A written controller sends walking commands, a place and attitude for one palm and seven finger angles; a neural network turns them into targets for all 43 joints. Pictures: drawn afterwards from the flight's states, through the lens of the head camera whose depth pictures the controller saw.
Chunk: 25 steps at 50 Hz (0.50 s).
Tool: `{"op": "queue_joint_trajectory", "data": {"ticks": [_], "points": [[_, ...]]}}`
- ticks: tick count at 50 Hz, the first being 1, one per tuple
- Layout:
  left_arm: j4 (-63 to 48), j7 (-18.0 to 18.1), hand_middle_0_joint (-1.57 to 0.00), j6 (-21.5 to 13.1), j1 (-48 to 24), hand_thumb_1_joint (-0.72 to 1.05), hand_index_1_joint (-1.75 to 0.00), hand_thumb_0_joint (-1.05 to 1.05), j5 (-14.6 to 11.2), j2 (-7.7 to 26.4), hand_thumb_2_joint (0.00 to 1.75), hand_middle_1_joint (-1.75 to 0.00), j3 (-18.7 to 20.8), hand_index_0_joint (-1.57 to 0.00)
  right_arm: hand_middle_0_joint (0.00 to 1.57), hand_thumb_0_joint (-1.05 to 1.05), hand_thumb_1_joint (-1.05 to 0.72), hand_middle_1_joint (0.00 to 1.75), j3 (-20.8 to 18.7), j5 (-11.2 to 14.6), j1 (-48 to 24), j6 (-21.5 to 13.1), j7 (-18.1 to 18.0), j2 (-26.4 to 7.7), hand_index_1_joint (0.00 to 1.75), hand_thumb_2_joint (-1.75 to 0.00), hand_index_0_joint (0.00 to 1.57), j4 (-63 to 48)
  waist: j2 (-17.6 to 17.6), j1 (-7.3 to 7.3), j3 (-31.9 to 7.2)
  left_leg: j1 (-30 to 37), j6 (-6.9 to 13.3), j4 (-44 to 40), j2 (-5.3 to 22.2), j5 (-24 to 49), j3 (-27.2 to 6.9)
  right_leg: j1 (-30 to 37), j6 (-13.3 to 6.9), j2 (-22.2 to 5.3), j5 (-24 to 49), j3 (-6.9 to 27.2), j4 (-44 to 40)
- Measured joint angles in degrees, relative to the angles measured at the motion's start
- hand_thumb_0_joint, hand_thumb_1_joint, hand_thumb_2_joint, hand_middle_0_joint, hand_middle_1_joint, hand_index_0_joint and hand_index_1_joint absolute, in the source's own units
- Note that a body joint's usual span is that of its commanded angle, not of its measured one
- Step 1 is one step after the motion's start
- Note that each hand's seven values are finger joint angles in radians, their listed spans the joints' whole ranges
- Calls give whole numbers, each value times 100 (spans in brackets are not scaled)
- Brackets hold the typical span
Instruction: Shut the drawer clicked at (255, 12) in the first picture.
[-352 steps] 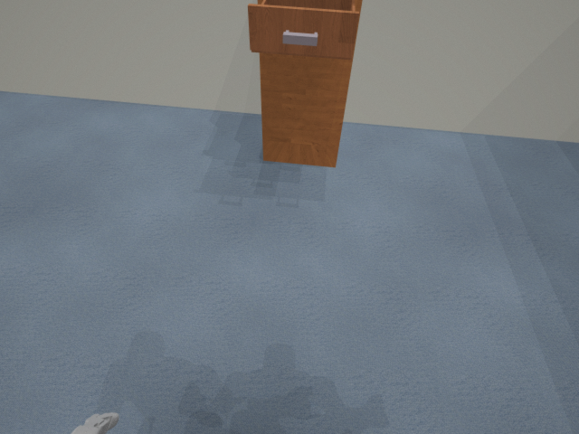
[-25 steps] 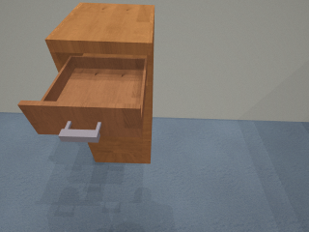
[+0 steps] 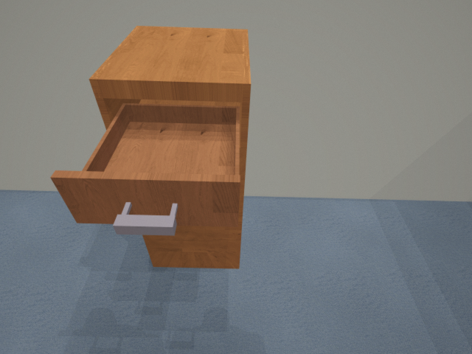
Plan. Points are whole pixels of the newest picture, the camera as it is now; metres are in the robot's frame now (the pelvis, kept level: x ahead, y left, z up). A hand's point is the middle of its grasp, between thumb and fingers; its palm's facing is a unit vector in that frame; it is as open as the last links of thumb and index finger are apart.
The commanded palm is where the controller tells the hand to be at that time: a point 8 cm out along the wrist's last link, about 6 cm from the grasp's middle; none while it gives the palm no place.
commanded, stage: look again from close up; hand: left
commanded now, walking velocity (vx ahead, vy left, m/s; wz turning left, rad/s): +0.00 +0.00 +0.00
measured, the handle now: (148, 216) +0.37 +0.20 +0.03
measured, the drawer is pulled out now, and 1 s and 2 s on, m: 0.30 0.30 0.30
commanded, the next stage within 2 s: shuffle to correct the standing spot in 0.20 s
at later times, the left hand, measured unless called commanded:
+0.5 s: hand out of the picture -0.01 +0.17 -0.17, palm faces -0.02 -0.98 -0.20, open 7.4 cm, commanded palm none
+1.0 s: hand out of the picture +0.04 +0.14 -0.18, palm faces +0.11 -0.98 -0.18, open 7.4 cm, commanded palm none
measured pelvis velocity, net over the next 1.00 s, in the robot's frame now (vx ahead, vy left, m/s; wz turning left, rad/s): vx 0.08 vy -0.01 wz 0.01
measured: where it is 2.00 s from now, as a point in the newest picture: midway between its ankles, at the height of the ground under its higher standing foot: outside the picture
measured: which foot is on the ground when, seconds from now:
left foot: down 0.00-0.64, up 0.66-0.86, down 0.88-1.00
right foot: down 0.00-1.00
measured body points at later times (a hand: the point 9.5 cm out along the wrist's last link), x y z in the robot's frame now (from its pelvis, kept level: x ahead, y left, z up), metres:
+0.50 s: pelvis +0.01 +0.00 +0.00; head +0.01 -0.01 +0.45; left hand -0.01 +0.22 -0.15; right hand -0.01 -0.22 -0.16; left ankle -0.01 +0.08 -0.73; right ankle +0.02 -0.13 -0.73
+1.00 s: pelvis +0.08 -0.01 -0.01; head +0.10 -0.01 +0.44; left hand +0.04 +0.19 -0.17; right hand +0.17 -0.23 -0.16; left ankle +0.12 +0.08 -0.73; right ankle +0.02 -0.13 -0.72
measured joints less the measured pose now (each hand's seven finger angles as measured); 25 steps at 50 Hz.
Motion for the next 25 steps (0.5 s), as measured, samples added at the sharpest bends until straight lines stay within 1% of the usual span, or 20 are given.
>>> {"op": "queue_joint_trajectory", "data": {"ticks": [3, 8, 17, 20, 25], "points": [[-44, -3, -19, -22, -86, 91, -30, 1, -15, -32, 90, -29, -25, -20, 20, 1, -93, 30, 28, 15, -127, -35, 2, -69, 30, -90, 20, -3, 21, 32, 126, 153, 53, -160, -74, 57, 59, 98, 56, -65, 24, 63, -69], [-30, -3, -19, 17, -122, 91, -30, 1, -22, -69, 90, -29, -42, -20, 20, 1, -93, 30, 51, 22, -280, -34, 14, -109, 30, -90, 20, 14, 24, 35, 341, 320, 109, -337, -159, 124, 136, 181, 118, -138, 38, 147, -103], [154, -10, -20, 63, 6, 91, -30, 1, -23, -120, 90, -29, -68, -20, 20, 0, -91, 30, 90, 44, -329, 19, 52, -69, 30, -90, 20, 218, 5, 36, 601, 485, 116, -532, -184, 223, 189, 283, 130, -152, 103, 204, -200], [242, -33, -20, 79, 110, 91, -30, 1, 2, -140, 90, -29, -69, -20, 20, 0, -91, 30, 94, 34, -273, 52, 68, -42, 30, -90, 20, 311, -14, 33, 589, 542, 106, -586, -183, 225, 205, 298, 98, -145, 81, 221, -183], [335, -122, -20, 142, 358, 91, -30, 1, 81, -201, 90, -29, -42, -20, 20, 0, -90, 30, 34, 15, -61, 121, 81, -39, 30, -90, 20, 401, 1, 28, 477, 621, 63, -615, -153, 134, 261, 221, -74, -164, -281, 178, 90]]}}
